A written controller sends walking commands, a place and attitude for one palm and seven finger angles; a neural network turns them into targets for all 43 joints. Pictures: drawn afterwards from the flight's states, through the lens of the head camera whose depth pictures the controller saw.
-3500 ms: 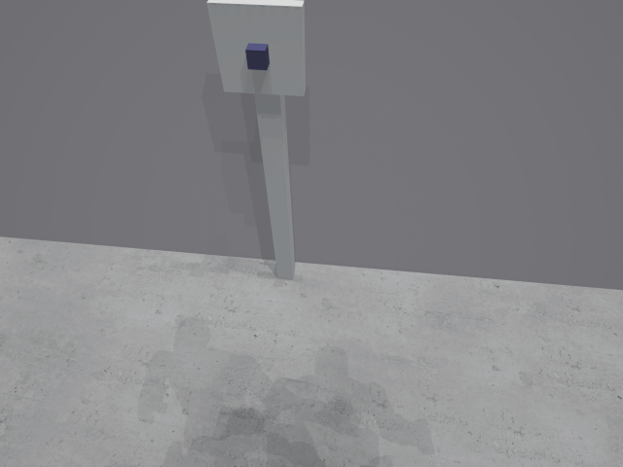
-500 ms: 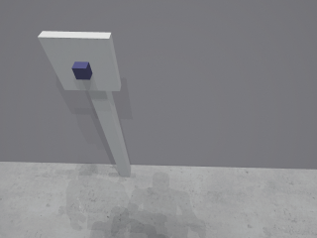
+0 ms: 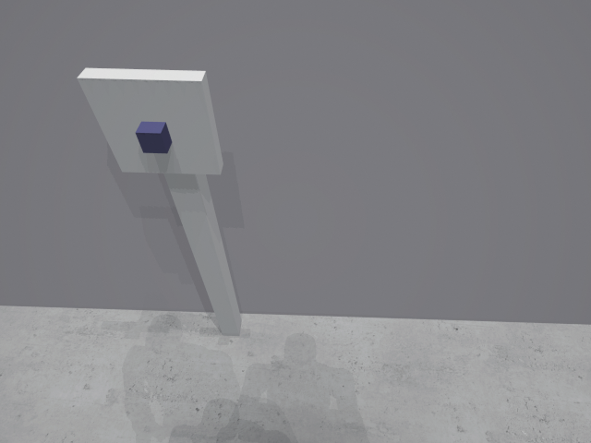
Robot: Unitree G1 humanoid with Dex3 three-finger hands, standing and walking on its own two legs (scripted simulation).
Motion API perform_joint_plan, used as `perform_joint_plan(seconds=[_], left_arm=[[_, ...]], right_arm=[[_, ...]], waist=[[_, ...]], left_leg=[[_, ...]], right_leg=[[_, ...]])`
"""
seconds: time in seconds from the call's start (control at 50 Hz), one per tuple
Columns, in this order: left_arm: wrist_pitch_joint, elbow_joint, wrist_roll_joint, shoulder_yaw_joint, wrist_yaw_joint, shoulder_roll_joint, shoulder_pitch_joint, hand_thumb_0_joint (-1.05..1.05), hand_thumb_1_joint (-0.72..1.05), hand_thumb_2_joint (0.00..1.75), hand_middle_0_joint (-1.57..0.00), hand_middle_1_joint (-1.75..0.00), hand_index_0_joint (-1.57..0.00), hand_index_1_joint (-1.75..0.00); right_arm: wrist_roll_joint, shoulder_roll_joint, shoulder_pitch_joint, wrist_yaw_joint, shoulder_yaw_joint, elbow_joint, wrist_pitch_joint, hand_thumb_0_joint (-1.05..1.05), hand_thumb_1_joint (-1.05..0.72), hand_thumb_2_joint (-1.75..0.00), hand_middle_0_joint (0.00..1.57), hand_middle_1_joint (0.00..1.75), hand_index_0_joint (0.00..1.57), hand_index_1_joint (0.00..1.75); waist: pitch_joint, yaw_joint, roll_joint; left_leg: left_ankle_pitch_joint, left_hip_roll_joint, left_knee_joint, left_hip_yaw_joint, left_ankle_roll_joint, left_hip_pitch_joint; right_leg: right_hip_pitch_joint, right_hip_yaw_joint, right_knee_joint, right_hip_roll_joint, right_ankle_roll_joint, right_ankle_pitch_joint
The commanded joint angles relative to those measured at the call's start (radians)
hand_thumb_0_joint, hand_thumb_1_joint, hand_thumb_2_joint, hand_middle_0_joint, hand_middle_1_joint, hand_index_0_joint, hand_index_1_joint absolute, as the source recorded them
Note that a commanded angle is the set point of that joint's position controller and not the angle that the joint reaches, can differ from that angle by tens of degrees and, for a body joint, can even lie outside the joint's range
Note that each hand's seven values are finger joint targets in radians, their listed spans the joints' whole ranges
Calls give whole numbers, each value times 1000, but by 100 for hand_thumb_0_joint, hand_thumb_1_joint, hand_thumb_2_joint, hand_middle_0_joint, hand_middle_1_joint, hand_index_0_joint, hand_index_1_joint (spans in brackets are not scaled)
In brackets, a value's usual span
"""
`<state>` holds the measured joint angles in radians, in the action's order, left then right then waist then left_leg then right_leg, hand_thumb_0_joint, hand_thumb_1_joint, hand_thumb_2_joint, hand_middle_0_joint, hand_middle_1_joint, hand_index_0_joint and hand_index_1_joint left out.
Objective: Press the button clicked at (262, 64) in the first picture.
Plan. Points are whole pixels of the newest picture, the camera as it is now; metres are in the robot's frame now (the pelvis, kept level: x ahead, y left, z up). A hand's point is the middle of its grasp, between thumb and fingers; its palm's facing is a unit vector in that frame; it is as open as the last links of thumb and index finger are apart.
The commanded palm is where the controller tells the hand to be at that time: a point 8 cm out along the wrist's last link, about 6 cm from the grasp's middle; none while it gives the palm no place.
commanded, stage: look again from close up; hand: left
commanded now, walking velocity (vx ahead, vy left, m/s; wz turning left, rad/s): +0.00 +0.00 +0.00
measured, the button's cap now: (155, 136) +0.53 +0.25 +0.12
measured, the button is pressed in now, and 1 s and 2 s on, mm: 0 0 0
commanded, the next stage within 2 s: shuffle to correct the standing spot in 0.44 s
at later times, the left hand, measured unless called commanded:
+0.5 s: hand out of the picture +0.00 +0.23 -0.19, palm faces +0.01 -0.98 -0.19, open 7.3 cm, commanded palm none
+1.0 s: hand out of the picture -0.01 +0.21 -0.19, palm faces +0.03 -0.99 -0.14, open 7.3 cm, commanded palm none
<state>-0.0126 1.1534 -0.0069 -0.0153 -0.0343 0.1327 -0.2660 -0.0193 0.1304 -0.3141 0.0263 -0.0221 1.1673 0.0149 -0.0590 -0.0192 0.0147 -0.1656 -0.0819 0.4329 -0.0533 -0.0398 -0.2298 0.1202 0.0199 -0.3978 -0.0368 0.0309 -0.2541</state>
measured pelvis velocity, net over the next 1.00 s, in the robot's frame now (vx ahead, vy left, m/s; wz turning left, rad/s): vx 0.05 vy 0.05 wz -0.01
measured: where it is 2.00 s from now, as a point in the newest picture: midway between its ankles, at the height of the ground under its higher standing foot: outside the picture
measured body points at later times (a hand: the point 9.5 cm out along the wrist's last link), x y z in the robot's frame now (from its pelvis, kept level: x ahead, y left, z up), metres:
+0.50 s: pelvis -0.01 +0.05 -0.01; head -0.01 +0.07 +0.44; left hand +0.00 +0.28 -0.17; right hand +0.03 -0.19 -0.15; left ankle +0.03 +0.15 -0.74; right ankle -0.02 -0.10 -0.74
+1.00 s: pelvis +0.05 +0.05 -0.01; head +0.06 +0.08 +0.44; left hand -0.01 +0.26 -0.18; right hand +0.06 -0.18 -0.16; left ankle +0.03 +0.15 -0.74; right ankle -0.02 -0.10 -0.74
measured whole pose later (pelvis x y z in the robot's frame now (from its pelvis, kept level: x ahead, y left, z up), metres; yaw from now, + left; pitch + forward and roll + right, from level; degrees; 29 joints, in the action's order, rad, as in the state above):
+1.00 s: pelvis +0.05 +0.05 -0.01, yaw -1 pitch +0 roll +0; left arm -0.01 1.12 -0.01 0.00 -0.04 0.15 -0.40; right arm -0.01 0.14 -0.29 0.03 0.00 1.09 -0.03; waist -0.02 0.01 -0.06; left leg -0.34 0.00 0.59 -0.07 0.03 -0.25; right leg 0.13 -0.03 -0.53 0.03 -0.04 -0.39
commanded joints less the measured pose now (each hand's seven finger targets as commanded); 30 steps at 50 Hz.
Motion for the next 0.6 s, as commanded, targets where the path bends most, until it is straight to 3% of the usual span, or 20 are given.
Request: perform_joint_plan(seconds=[0.0, 0.02, 0.06, 0.1, 0.16, 0.18, 0.26, 0.3, 0.36, 0.42, 0.52, 0.58], left_arm=[[-50, -74, -8, -12, -36, 162, -104, 0, 90, 90, -20, -30, -20, -30], [-48, -77, -6, -6, -33, 148, -93, 0, 90, 90, -20, -30, -20, -30], [-41, -100, -2, -5, -30, 124, -77, 0, 90, 90, -20, -30, -20, -30], [-23, -118, -7, -2, -26, 113, -59, 0, 90, 90, -20, -30, -20, -30], [-12, -126, -10, 3, -20, 113, -83, 0, 90, 90, -20, -30, -20, -30], [-9, -128, -14, 4, -19, 115, -88, 0, 90, 90, -20, -30, -20, -30], [-4, -144, -14, 7, -14, 123, -98, 0, 90, 90, -20, -30, -20, -30], [-3, -149, -15, 6, -12, 128, -108, 0, 90, 90, -20, -30, -20, -30], [-4, -152, -14, 7, -8, 136, -112, 0, 90, 90, -20, -30, -20, -30], [-3, -153, -14, 9, -6, 142, -116, 0, 90, 90, -20, -30, -20, -30], [-7, -147, -14, 10, -4, 152, -120, 0, 90, 90, -20, -30, -20, -30], [-2, -129, -19, 13, 0, 133, -146, 0, 90, 90, -20, -30, -20, -30]], right_arm=[[8, 48, -11, -1, 4, -147, -39, 0, -90, -90, 20, 30, 20, 30], [9, 63, -36, 0, 1, -135, -42, 0, -90, -90, 20, 30, 20, 30], [9, 95, -65, 2, -4, -137, -40, 0, -90, -90, 20, 30, 20, 30], [5, 102, -47, 0, -5, -144, -38, 0, -90, -90, 20, 30, 20, 30], [2, 112, -27, -2, -4, -166, -34, 0, -90, -90, 20, 30, 20, 30], [1, 117, -27, -3, -5, -167, -34, 0, -90, -90, 20, 30, 20, 30], [-1, 143, -16, -6, -9, -186, -34, 0, -90, -90, 20, 30, 20, 30], [-1, 152, -8, -6, -9, -192, -38, 0, -90, -90, 20, 30, 20, 30], [1, 165, 6, -8, -11, -200, -38, 0, -90, -90, 20, 30, 20, 30], [2, 180, 20, -10, -12, -202, -39, 0, -90, -90, 20, 30, 20, 30], [5, 186, 27, -11, -12, -194, -39, 0, -90, -90, 20, 30, 20, 30], [2, 182, 4, -16, -11, -174, -27, 0, -90, -90, 20, 30, 20, 30]], waist=[[112, 0, -58], [159, -7, -85], [161, -13, -138], [45, -2, -24], [-55, 11, 5], [-61, 11, 30], [-65, 15, 13], [-36, 22, 59], [-12, 22, 19], [-2, 24, 37], [7, 21, 14], [19, 18, 43]], left_leg=[[-79, 18, 91, 16, 36, -11], [-21, 20, 75, 23, 38, 8], [57, -3, 63, 54, 50, 39], [58, -17, 41, 71, 52, 5], [-56, -23, -12, 110, 63, -68], [-78, -25, -22, 121, 65, -77], [-183, -27, -69, 148, 72, -97], [-183, -35, -88, 158, 78, -92], [-183, -33, -90, 159, 79, -77], [-197, -41, -106, 163, 83, -68], [-160, -35, -99, 151, 81, -46], [-367, -42, -133, 163, 87, -43]], right_leg=[[-37, -156, -20, 253, 13, 791], [-47, -124, -44, 219, 25, 704], [12, -108, -38, 165, 20, 414], [112, -93, -24, 131, 14, 146], [173, -98, -2, 107, 13, -48], [176, -96, -5, 102, 13, -61], [174, -87, -16, 94, 9, -78], [147, -72, -29, 93, 5, -50], [134, -70, -27, 97, 1, -32], [129, -63, -25, 99, -4, -23], [123, -70, -8, 110, -7, 2], [130, -42, -36, 90, -3, -156]])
